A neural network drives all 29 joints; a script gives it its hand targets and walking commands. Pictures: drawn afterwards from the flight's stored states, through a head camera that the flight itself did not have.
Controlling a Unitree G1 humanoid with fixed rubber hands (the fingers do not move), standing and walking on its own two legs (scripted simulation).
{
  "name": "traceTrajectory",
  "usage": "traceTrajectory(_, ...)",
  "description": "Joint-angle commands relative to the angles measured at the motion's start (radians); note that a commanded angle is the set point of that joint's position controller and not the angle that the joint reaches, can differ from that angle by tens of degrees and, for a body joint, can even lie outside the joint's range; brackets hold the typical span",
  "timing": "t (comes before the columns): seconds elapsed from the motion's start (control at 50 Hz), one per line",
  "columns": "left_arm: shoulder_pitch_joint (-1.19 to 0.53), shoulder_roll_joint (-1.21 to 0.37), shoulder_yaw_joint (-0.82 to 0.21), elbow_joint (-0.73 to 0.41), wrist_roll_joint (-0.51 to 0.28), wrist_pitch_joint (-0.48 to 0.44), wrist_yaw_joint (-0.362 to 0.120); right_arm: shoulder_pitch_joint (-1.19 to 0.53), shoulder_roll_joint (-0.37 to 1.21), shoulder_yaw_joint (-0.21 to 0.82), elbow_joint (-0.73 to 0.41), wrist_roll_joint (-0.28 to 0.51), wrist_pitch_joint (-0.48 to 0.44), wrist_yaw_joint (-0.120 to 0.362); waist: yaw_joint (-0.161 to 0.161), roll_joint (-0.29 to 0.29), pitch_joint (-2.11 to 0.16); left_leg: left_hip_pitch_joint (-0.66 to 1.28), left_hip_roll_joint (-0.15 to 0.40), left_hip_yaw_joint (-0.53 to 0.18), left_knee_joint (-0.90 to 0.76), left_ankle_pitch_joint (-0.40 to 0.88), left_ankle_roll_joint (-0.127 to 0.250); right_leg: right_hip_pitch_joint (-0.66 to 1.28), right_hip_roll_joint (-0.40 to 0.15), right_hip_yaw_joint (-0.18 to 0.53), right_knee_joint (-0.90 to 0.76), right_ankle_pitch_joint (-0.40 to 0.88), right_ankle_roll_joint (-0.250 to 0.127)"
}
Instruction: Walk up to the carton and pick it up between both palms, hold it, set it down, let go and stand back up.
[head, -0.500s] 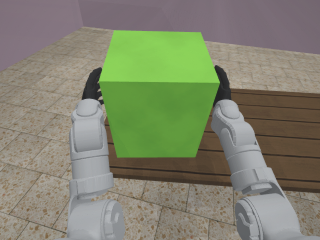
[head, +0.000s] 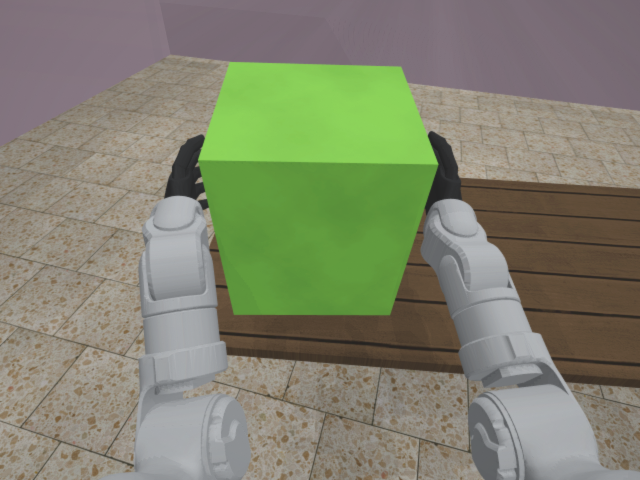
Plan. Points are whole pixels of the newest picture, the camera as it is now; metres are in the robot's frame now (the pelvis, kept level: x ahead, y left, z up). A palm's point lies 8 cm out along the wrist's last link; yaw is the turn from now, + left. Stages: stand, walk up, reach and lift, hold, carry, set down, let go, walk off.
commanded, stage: hold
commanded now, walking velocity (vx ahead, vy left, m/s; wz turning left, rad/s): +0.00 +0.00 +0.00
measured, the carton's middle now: (314, 195) +0.40 +0.01 +0.19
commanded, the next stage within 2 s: none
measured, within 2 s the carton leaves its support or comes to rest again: neither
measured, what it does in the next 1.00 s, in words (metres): stands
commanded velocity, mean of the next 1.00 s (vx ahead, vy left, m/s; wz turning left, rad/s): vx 0.00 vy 0.00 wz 0.00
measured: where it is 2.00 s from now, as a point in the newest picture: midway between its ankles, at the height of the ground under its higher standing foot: outside the picture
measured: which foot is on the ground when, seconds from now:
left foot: down 0.00-1.00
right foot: down 0.00-1.00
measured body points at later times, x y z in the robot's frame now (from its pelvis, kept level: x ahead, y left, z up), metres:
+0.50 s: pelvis +0.00 +0.00 +0.00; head -0.04 +0.03 +0.45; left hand +0.38 +0.15 +0.21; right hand +0.37 -0.15 +0.20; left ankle +0.02 +0.12 -0.75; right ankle +0.03 -0.11 -0.75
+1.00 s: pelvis +0.00 +0.00 +0.00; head -0.06 +0.03 +0.44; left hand +0.37 +0.16 +0.21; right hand +0.37 -0.15 +0.21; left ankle +0.02 +0.12 -0.75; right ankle +0.03 -0.10 -0.75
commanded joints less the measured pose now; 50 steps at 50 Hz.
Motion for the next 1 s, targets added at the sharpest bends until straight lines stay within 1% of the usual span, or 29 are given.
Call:
traceTrajectory(0.0,-0.624,-0.452,-0.493,-0.123,-0.185,-0.063,-0.123,-0.755,0.490,0.394,-0.340,0.085,-0.082,0.137,-0.022,0.091,-0.453,-0.001,-0.047,0.058,-0.032,0.242,-0.011,0.184,0.047,-0.015,0.002,0.167,0.054)
traceTrajectory(0.02,-0.626,-0.449,-0.499,-0.123,-0.188,-0.065,-0.121,-0.755,0.487,0.399,-0.343,0.093,-0.082,0.133,-0.024,0.096,-0.446,0.003,-0.047,0.055,-0.026,0.267,-0.015,0.183,0.049,-0.016,-0.002,0.179,0.051)
traceTrajectory(0.04,-0.612,-0.447,-0.492,-0.110,-0.183,-0.063,-0.120,-0.743,0.479,0.400,-0.336,0.092,-0.078,0.131,-0.021,0.091,-0.429,0.003,-0.049,0.057,-0.025,0.264,-0.015,0.180,0.049,-0.016,-0.005,0.174,0.052)
traceTrajectory(0.08,-0.605,-0.439,-0.485,-0.105,-0.174,-0.060,-0.123,-0.719,0.475,0.391,-0.308,0.083,-0.070,0.131,-0.030,0.092,-0.386,-0.002,-0.047,0.056,-0.036,0.241,-0.014,0.166,0.048,-0.018,-0.009,0.149,0.052)
traceTrajectory(0.1,-0.601,-0.436,-0.484,-0.106,-0.173,-0.057,-0.125,-0.718,0.469,0.391,-0.313,0.082,-0.070,0.132,-0.026,0.090,-0.388,-0.013,-0.045,0.057,-0.041,0.224,-0.015,0.169,0.046,-0.017,-0.009,0.137,0.053)
traceTrajectory(0.12,-0.604,-0.439,-0.486,-0.107,-0.171,-0.056,-0.125,-0.717,0.465,0.385,-0.313,0.085,-0.070,0.133,-0.028,0.099,-0.381,-0.023,-0.044,0.055,-0.047,0.220,-0.016,0.166,0.046,-0.018,-0.009,0.130,0.049)
traceTrajectory(0.14,-0.682,-0.381,-0.454,-0.006,-0.159,-0.057,-0.138,-0.708,0.441,0.294,-0.210,0.022,-0.049,0.134,-0.074,0.074,-0.248,-0.062,-0.042,0.059,-0.086,0.081,-0.012,0.112,0.036,-0.030,-0.031,0.035,0.060)
traceTrajectory(0.16,-0.669,-0.403,-0.432,-0.005,-0.150,-0.061,-0.147,-0.713,0.458,0.290,-0.206,0.012,-0.056,0.145,-0.048,0.075,-0.249,-0.087,-0.039,0.065,-0.109,0.043,-0.001,0.121,0.033,-0.028,-0.027,0.008,0.054)
traceTrajectory(0.18,-0.682,-0.415,-0.443,-0.029,-0.157,-0.065,-0.146,-0.712,0.455,0.287,-0.217,0.013,-0.062,0.148,-0.048,0.088,-0.278,-0.085,-0.036,0.062,-0.116,0.027,0.000,0.128,0.031,-0.020,-0.026,0.004,0.050)
traceTrajectory(0.2,-0.689,-0.421,-0.448,-0.046,-0.162,-0.068,-0.142,-0.732,0.466,0.295,-0.235,0.018,-0.074,0.151,-0.038,0.103,-0.320,-0.073,-0.035,0.061,-0.103,0.070,-0.005,0.149,0.034,-0.024,-0.016,0.033,0.047)
traceTrajectory(0.26,-0.685,-0.434,-0.483,-0.097,-0.189,-0.080,-0.126,-0.791,0.473,0.365,-0.318,0.067,-0.101,0.145,-0.031,0.108,-0.489,0.057,-0.044,0.048,-0.004,0.307,-0.027,0.180,0.049,-0.027,0.003,0.212,0.049)
traceTrajectory(0.28,-0.675,-0.433,-0.489,-0.105,-0.194,-0.083,-0.122,-0.794,0.472,0.389,-0.332,0.084,-0.101,0.138,-0.029,0.104,-0.514,0.080,-0.047,0.044,0.014,0.350,-0.029,0.180,0.051,-0.027,0.006,0.250,0.054)
traceTrajectory(0.3,-0.664,-0.427,-0.485,-0.104,-0.194,-0.083,-0.120,-0.788,0.468,0.404,-0.332,0.093,-0.099,0.132,-0.026,0.097,-0.515,0.084,-0.049,0.043,0.020,0.363,-0.028,0.179,0.052,-0.027,0.007,0.265,0.058)
traceTrajectory(0.32,-0.652,-0.420,-0.473,-0.098,-0.189,-0.081,-0.120,-0.775,0.464,0.410,-0.320,0.096,-0.097,0.128,-0.022,0.089,-0.500,0.076,-0.050,0.046,0.016,0.355,-0.023,0.178,0.052,-0.027,0.007,0.265,0.060)
traceTrajectory(0.38,-0.636,-0.403,-0.432,-0.069,-0.161,-0.067,-0.123,-0.743,0.451,0.390,-0.277,0.080,-0.090,0.131,-0.010,0.078,-0.416,0.021,-0.044,0.054,-0.028,0.257,-0.008,0.165,0.048,-0.026,-0.007,0.176,0.055)
traceTrajectory(0.42,-0.638,-0.402,-0.421,-0.062,-0.150,-0.060,-0.126,-0.742,0.450,0.375,-0.269,0.071,-0.092,0.137,-0.006,0.078,-0.391,0.001,-0.040,0.058,-0.045,0.225,-0.003,0.166,0.046,-0.025,-0.012,0.140,0.050)
traceTrajectory(0.52,-0.657,-0.413,-0.442,-0.068,-0.159,-0.061,-0.127,-0.767,0.457,0.363,-0.289,0.068,-0.100,0.137,-0.020,0.085,-0.411,0.019,-0.043,0.061,-0.031,0.235,-0.006,0.163,0.045,-0.025,-0.014,0.157,0.051)
traceTrajectory(0.6,-0.667,-0.413,-0.446,-0.055,-0.162,-0.065,-0.128,-0.763,0.458,0.347,-0.277,0.055,-0.097,0.136,-0.031,0.086,-0.397,0.007,-0.045,0.062,-0.040,0.197,-0.006,0.154,0.042,-0.026,-0.015,0.139,0.054)
traceTrajectory(0.68,-0.674,-0.414,-0.443,-0.042,-0.162,-0.068,-0.130,-0.763,0.458,0.331,-0.264,0.043,-0.098,0.140,-0.035,0.089,-0.391,-0.006,-0.044,0.062,-0.050,0.171,-0.005,0.154,0.040,-0.028,-0.013,0.118,0.054)
traceTrajectory(0.74,-0.679,-0.416,-0.443,-0.038,-0.163,-0.072,-0.130,-0.770,0.458,0.329,-0.264,0.041,-0.101,0.141,-0.036,0.090,-0.402,-0.003,-0.044,0.060,-0.047,0.179,-0.006,0.156,0.041,-0.029,-0.011,0.123,0.053)
traceTrajectory(0.76,-0.615,-0.467,-0.490,-0.118,-0.183,-0.077,-0.120,-0.777,0.478,0.391,-0.371,0.087,-0.118,0.142,-0.019,0.111,-0.535,0.036,-0.046,0.055,-0.019,0.286,-0.014,0.203,0.048,-0.029,0.012,0.200,0.053)
traceTrajectory(0.8,-0.620,-0.450,-0.494,-0.110,-0.180,-0.076,-0.110,-0.768,0.465,0.406,-0.350,0.096,-0.107,0.134,-0.019,0.109,-0.513,0.037,-0.048,0.051,-0.009,0.322,-0.018,0.200,0.047,-0.025,0.007,0.214,0.051)
traceTrajectory(0.82,-0.600,-0.439,-0.486,-0.100,-0.174,-0.073,-0.108,-0.757,0.465,0.412,-0.350,0.094,-0.101,0.131,-0.018,0.087,-0.476,0.037,-0.050,0.053,-0.010,0.312,-0.015,0.187,0.049,-0.025,0.004,0.211,0.057)
traceTrajectory(0.84,-0.601,-0.435,-0.475,-0.083,-0.167,-0.069,-0.109,-0.758,0.462,0.409,-0.333,0.090,-0.095,0.132,-0.010,0.081,-0.440,0.021,-0.048,0.053,-0.023,0.274,-0.011,0.172,0.049,-0.026,-0.004,0.172,0.057)
traceTrajectory(0.86,-0.588,-0.432,-0.464,-0.072,-0.158,-0.062,-0.110,-0.740,0.458,0.396,-0.307,0.083,-0.089,0.134,-0.010,0.080,-0.388,0.006,-0.047,0.059,-0.040,0.234,-0.007,0.152,0.047,-0.025,-0.010,0.130,0.053)
traceTrajectory(0.9,-0.602,-0.416,-0.436,-0.042,-0.141,-0.050,-0.117,-0.734,0.457,0.361,-0.256,0.056,-0.082,0.142,-0.004,0.070,-0.306,-0.040,-0.044,0.066,-0.079,0.114,0.007,0.124,0.039,-0.025,-0.029,0.030,0.053)
traceTrajectory(0.92,-0.613,-0.416,-0.431,-0.043,-0.142,-0.050,-0.121,-0.734,0.465,0.349,-0.249,0.047,-0.083,0.145,-0.008,0.068,-0.308,-0.051,-0.043,0.070,-0.087,0.087,0.012,0.125,0.038,-0.024,-0.031,0.013,0.053)
traceTrajectory(0.94,-0.628,-0.421,-0.431,-0.045,-0.146,-0.051,-0.123,-0.750,0.467,0.343,-0.257,0.048,-0.086,0.148,-0.003,0.071,-0.319,-0.065,-0.043,0.072,-0.092,0.071,0.013,0.132,0.037,-0.023,-0.028,0.001,0.055)
traceTrajectory(0.98,-0.657,-0.435,-0.451,-0.052,-0.164,-0.059,-0.122,-0.777,0.476,0.339,-0.276,0.049,-0.093,0.152,-0.016,0.084,-0.351,-0.069,-0.042,0.067,-0.086,0.089,0.012,0.149,0.037,-0.019,-0.022,0.027,0.052)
